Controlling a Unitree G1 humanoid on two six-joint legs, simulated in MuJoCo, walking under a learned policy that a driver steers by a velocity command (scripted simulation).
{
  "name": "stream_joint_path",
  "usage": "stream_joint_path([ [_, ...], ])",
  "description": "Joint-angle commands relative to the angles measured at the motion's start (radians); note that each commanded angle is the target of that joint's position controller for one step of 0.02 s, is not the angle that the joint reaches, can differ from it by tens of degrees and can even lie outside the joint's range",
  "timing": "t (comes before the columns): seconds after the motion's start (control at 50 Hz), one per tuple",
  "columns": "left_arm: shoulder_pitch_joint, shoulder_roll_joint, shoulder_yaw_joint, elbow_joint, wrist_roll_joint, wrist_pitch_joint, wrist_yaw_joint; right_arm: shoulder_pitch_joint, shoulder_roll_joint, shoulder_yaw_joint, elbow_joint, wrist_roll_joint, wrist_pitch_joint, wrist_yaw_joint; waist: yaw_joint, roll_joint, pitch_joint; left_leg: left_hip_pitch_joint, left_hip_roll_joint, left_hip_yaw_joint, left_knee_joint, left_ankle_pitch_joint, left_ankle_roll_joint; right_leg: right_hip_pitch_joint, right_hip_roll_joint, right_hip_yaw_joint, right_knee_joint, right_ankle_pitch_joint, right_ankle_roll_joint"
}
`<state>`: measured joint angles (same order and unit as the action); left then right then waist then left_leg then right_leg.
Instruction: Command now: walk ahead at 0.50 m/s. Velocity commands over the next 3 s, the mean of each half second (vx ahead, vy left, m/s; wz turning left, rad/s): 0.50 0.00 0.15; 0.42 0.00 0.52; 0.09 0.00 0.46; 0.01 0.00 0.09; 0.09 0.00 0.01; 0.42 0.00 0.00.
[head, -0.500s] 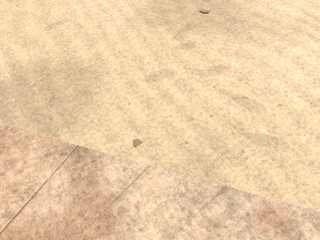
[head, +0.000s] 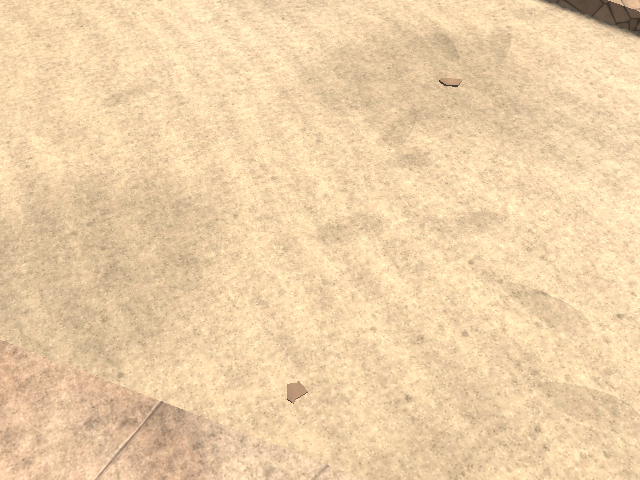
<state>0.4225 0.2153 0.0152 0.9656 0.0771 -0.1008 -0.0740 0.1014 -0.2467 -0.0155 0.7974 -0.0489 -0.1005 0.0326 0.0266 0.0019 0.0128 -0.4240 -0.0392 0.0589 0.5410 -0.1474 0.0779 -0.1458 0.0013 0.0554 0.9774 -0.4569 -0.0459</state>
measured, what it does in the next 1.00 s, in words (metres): walks ahead, turning left: right foot, then left foot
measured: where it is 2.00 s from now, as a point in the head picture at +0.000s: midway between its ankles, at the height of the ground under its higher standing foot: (311, 419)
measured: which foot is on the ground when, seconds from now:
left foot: down 0.00-0.46, up 0.48-0.84, down 0.86-1.00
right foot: up 0.00-0.40, down 0.42-0.86, up 0.88-1.00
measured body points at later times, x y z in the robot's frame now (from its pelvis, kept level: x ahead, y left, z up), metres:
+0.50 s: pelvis +0.27 -0.03 -0.01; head +0.29 -0.02 +0.44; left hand +0.44 +0.22 -0.10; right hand +0.26 -0.25 -0.15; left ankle +0.11 +0.08 -0.66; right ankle +0.33 -0.12 -0.73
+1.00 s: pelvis +0.46 +0.04 -0.01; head +0.50 +0.07 +0.44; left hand +0.44 +0.33 -0.14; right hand +0.65 -0.17 -0.13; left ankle +0.47 +0.12 -0.73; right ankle +0.46 -0.10 -0.66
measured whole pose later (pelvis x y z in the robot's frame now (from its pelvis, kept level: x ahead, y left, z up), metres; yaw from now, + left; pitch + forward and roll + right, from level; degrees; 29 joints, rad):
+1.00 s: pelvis +0.46 +0.04 -0.01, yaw +24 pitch -1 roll +1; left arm 0.21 0.26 0.06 0.83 0.03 -0.05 0.00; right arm 0.21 -0.25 -0.07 0.85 -0.02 0.01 0.00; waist -0.01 -0.04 0.11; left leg -0.36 -0.09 0.06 0.64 -0.28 0.10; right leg -0.42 -0.08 -0.03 1.16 -0.46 0.02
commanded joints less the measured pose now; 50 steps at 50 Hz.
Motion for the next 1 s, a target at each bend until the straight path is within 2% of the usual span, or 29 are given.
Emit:
stream_joint_path([
  [0.02, -0.099, 0.109, 0.026, -0.11, 0.005, -0.027, 0.035, 0.299, -0.098, -0.036, 0.08, 0.004, -0.015, -0.023, -0.108, 0.059, -0.029, 0.436, 0.32, -0.473, -0.324, -0.121, 0.21, -0.554, -0.084, 0.074, 0.257, 0.076, -0.063],
  [0.06, -0.11, 0.016, -0.002, -0.113, 0.021, -0.011, 0.046, 0.209, -0.009, -0.011, 0.065, 0.005, -0.016, -0.024, -0.031, 0.021, -0.032, 0.276, 0.295, -0.364, -0.384, 0.059, 0.207, -0.436, -0.131, 0.061, 0.208, 0.147, -0.055],
  [0.08, -0.099, 0.01, -0.002, -0.111, 0.016, -0.001, 0.044, 0.185, 0.005, -0.008, 0.056, 0.003, -0.022, -0.024, -0.009, 0.017, -0.023, 0.245, 0.28, -0.33, -0.414, 0.051, 0.203, -0.432, -0.133, 0.049, 0.174, 0.146, -0.047],
  [0.16, -0.192, 0.034, 0.0, -0.131, 0.003, 0.022, 0.026, 0.267, -0.027, -0.016, 0.083, -0.031, -0.045, -0.005, -0.033, 0.02, 0.017, 0.23, 0.246, -0.217, -0.44, 0.182, 0.216, -0.543, -0.141, -0.003, -0.034, 0.385, -0.008],
  [0.26, -0.359, 0.024, 0.0, -0.188, 0.004, 0.043, 0.013, 0.384, -0.032, -0.01, 0.135, -0.026, -0.03, 0.055, -0.06, 0.06, 0.013, 0.16, 0.182, -0.139, -0.362, 0.371, 0.195, -0.418, -0.074, -0.062, -0.249, 0.608, 0.026],
  [0.3, -0.336, 0.035, 0.004, -0.189, 0.018, 0.04, 0.007, 0.414, -0.039, -0.009, 0.148, -0.049, -0.027, 0.067, -0.04, 0.072, 0.017, 0.129, 0.206, -0.169, -0.297, 0.345, 0.196, -0.364, -0.072, -0.038, -0.117, 0.638, 0.029],
  [0.36, -0.437, 0.083, 0.022, -0.231, 0.003, 0.019, 0.038, 0.442, -0.03, -0.011, 0.16, -0.035, -0.03, 0.046, -0.053, 0.047, 0.017, 0.365, 0.245, -0.239, -0.196, 0.41, 0.163, -0.491, -0.068, -0.027, -0.206, 0.42, 0.019],
  [0.4, -0.401, 0.092, 0.031, -0.236, -0.005, 0.009, 0.057, 0.376, -0.068, -0.028, 0.137, -0.03, -0.026, 0.039, -0.004, 0.071, -0.001, 0.297, 0.229, -0.222, -0.098, 0.583, 0.128, -0.28, -0.024, -0.093, -0.276, 0.306, -0.01],
  [0.42, -0.373, 0.118, 0.045, -0.228, -0.033, 0.0, 0.062, 0.367, -0.106, -0.044, 0.133, -0.002, -0.026, 0.037, 0.017, 0.044, -0.015, 0.211, 0.176, -0.215, -0.034, 0.625, 0.116, -0.089, 0.025, -0.164, -0.402, 0.328, -0.03],
  [0.44, -0.205, 0.15, 0.054, -0.186, -0.057, -0.017, 0.075, 0.382, -0.092, -0.04, 0.131, -0.016, -0.029, 0.042, 0.067, -0.006, -0.121, 0.075, 0.108, -0.193, 0.187, 0.554, 0.062, 0.217, -0.029, -0.081, -0.375, 0.475, -0.108],
  [0.46, 0.026, 0.212, 0.059, -0.152, -0.048, -0.027, 0.091, 0.55, 0.071, 0.005, 0.126, -0.038, -0.033, 0.047, 0.065, -0.256, -0.409, -0.176, -0.032, -0.12, 0.587, -0.084, -0.038, 0.669, -0.331, 0.274, -0.366, 0.913, -0.405],
  [0.48, 0.214, 0.161, 0.046, -0.107, -0.009, -0.028, 0.082, 0.456, 0.058, 0.005, 0.091, -0.012, -0.049, 0.06, 0.166, -0.269, -0.436, -0.431, -0.081, -0.144, 0.922, -0.543, -0.046, 0.718, -0.496, 0.627, -0.55, 0.706, -0.501],
  [0.5, 0.135, 0.171, 0.067, -0.081, 0.01, -0.042, 0.089, 0.257, -0.01, -0.025, 0.039, 0.01, -0.049, 0.05, 0.16, -0.11, -0.084, -0.561, 0.019, -0.211, 0.982, -0.393, -0.016, 0.398, -0.464, 0.542, -0.632, 0.448, -0.375],
  [0.52, -0.027, 0.122, 0.048, -0.095, -0.012, -0.037, 0.084, 0.215, -0.009, -0.025, 0.042, 0.004, -0.035, 0.023, 0.079, -0.036, -0.001, -0.479, 0.093, -0.173, 0.942, -0.272, -0.007, 0.155, -0.427, 0.367, -0.67, 0.383, -0.306],
  [0.54, -0.109, 0.019, 0.014, -0.123, -0.026, -0.029, 0.084, 0.242, 0.002, -0.023, 0.053, -0.025, -0.02, 0.011, 0.029, -0.003, -0.044, -0.352, 0.134, -0.169, 0.86, -0.209, -0.004, 0.045, -0.381, 0.245, -0.709, 0.421, -0.283],
  [0.58, -0.171, -0.043, -0.008, -0.134, -0.034, -0.031, 0.093, 0.209, 0.077, -0.004, 0.035, -0.06, 0.004, 0.016, -0.031, -0.032, 0.02, -0.24, 0.177, -0.156, 0.725, -0.185, -0.009, -0.104, -0.316, 0.094, -0.795, 0.444, -0.226],
  [0.6, -0.172, -0.03, -0.002, -0.129, -0.033, -0.039, 0.103, 0.208, 0.08, -0.005, 0.031, -0.044, 0.008, 0.025, -0.033, -0.031, 0.01, -0.245, 0.175, -0.133, 0.668, -0.157, -0.019, -0.091, -0.289, 0.033, -0.819, 0.434, -0.218],
  [0.64, -0.123, 0.013, 0.011, -0.093, -0.002, -0.053, 0.114, 0.183, 0.062, -0.007, 0.025, -0.026, 0.01, 0.046, -0.016, -0.005, 0.016, -0.262, 0.179, -0.106, 0.491, 0.005, -0.031, -0.066, -0.255, -0.074, -0.828, 0.472, -0.203],
  [0.66, -0.11, 0.157, 0.054, -0.08, -0.095, -0.048, 0.082, 0.073, 0.011, -0.034, -0.038, 0.055, 0.06, 0.021, -0.05, -0.075, 0.121, -0.201, 0.153, -0.07, 0.401, 0.09, -0.036, -0.183, -0.258, -0.073, -0.853, 0.624, -0.151],
  [0.7, -0.113, 0.147, 0.059, -0.079, -0.094, -0.037, 0.06, 0.088, 0.011, -0.029, -0.033, 0.045, 0.099, 0.016, -0.064, -0.072, 0.056, -0.118, 0.132, -0.036, 0.306, 0.178, -0.02, -0.133, -0.238, -0.169, -0.824, 0.666, -0.121],
  [0.74, -0.083, 0.143, 0.065, -0.063, -0.076, -0.024, 0.07, 0.09, -0.012, -0.043, -0.021, 0.023, 0.115, 0.019, -0.06, -0.098, 0.008, -0.076, 0.127, -0.029, 0.348, 0.258, 0.009, -0.051, -0.261, -0.206, -0.764, 0.622, -0.105],
  [0.8, -0.084, 0.142, 0.068, -0.081, -0.052, -0.008, 0.076, 0.012, -0.045, -0.061, -0.045, 0.004, 0.117, 0.01, -0.043, -0.071, 0.025, -0.072, 0.1, 0.022, 0.312, 0.152, 0.049, 0.033, -0.269, -0.257, -0.647, 0.672, -0.088],
  [0.86, -0.117, 0.192, 0.082, -0.099, -0.06, 0.015, 0.072, 0.2, -0.065, -0.085, 0.014, 0.001, 0.117, 0.0, -0.134, -0.067, -0.059, 0.235, -0.038, 0.113, 0.162, 0.002, 0.09, 0.002, -0.239, -0.311, -0.234, 1.002, -0.043],
  [0.88, -0.16, 0.216, 0.093, -0.121, -0.07, 0.021, 0.068, 0.363, -0.106, -0.103, 0.071, 0.002, 0.11, -0.011, -0.219, -0.028, -0.093, 0.431, -0.039, 0.055, 0.031, 0.12, 0.121, -0.133, -0.192, -0.303, 0.062, 0.826, -0.005],
  [0.9, -0.053, 0.108, 0.076, -0.159, -0.064, 0.033, 0.065, 0.324, -0.236, -0.123, 0.083, 0.007, 0.1, -0.024, -0.089, 0.273, -0.104, 0.676, 0.235, -0.284, 0.041, 0.816, 0.226, -0.499, -0.032, -0.266, 0.402, -0.173, 0.056],
  [0.92, -0.074, 0.111, 0.059, -0.198, -0.033, 0.037, 0.07, 0.354, -0.241, -0.116, 0.05, 0.053, 0.092, -0.028, -0.116, 0.19, -0.171, 0.655, 0.309, -0.458, -0.062, 0.787, 0.296, -0.618, -0.028, -0.116, 0.426, -0.141, 0.068],
  [0.94, -0.117, 0.115, 0.056, -0.215, -0.051, 0.035, 0.074, 0.305, -0.236, -0.114, 0.034, 0.051, 0.094, -0.04, -0.103, 0.153, -0.119, 0.553, 0.334, -0.492, -0.152, 0.552, 0.302, -0.611, -0.054, -0.072, 0.364, -0.085, 0.073],
  [0.96, -0.115, 0.134, 0.058, -0.201, -0.057, 0.034, 0.073, 0.218, -0.187, -0.1, 0.008, 0.035, 0.105, -0.042, -0.068, 0.05, -0.056, 0.423, 0.331, -0.478, -0.183, 0.39, 0.276, -0.549, -0.102, -0.03, 0.243, -0.022, 0.067],
  [1.0, -0.134, 0.151, 0.067, -0.191, -0.039, 0.063, 0.079, 0.17, -0.155, -0.088, -0.009, 0.019, 0.1, -0.041, -0.039, -0.016, -0.015, 0.239, 0.271, -0.402, -0.176, 0.428, 0.258, -0.408, -0.092, -0.039, 0.134, 0.084, 0.069],
])
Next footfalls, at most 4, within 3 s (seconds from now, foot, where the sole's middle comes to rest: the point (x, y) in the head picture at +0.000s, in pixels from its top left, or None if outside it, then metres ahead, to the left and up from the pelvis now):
0.42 right None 0.37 -0.12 -0.76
0.86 left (276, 468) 0.51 0.14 -0.76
1.42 right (332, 380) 0.77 0.03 -0.89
1.80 left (264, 462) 0.52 0.16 -0.76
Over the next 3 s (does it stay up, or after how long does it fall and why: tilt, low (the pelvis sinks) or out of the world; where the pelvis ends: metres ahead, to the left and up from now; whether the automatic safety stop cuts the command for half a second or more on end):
stays up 0.82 0.27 -0.14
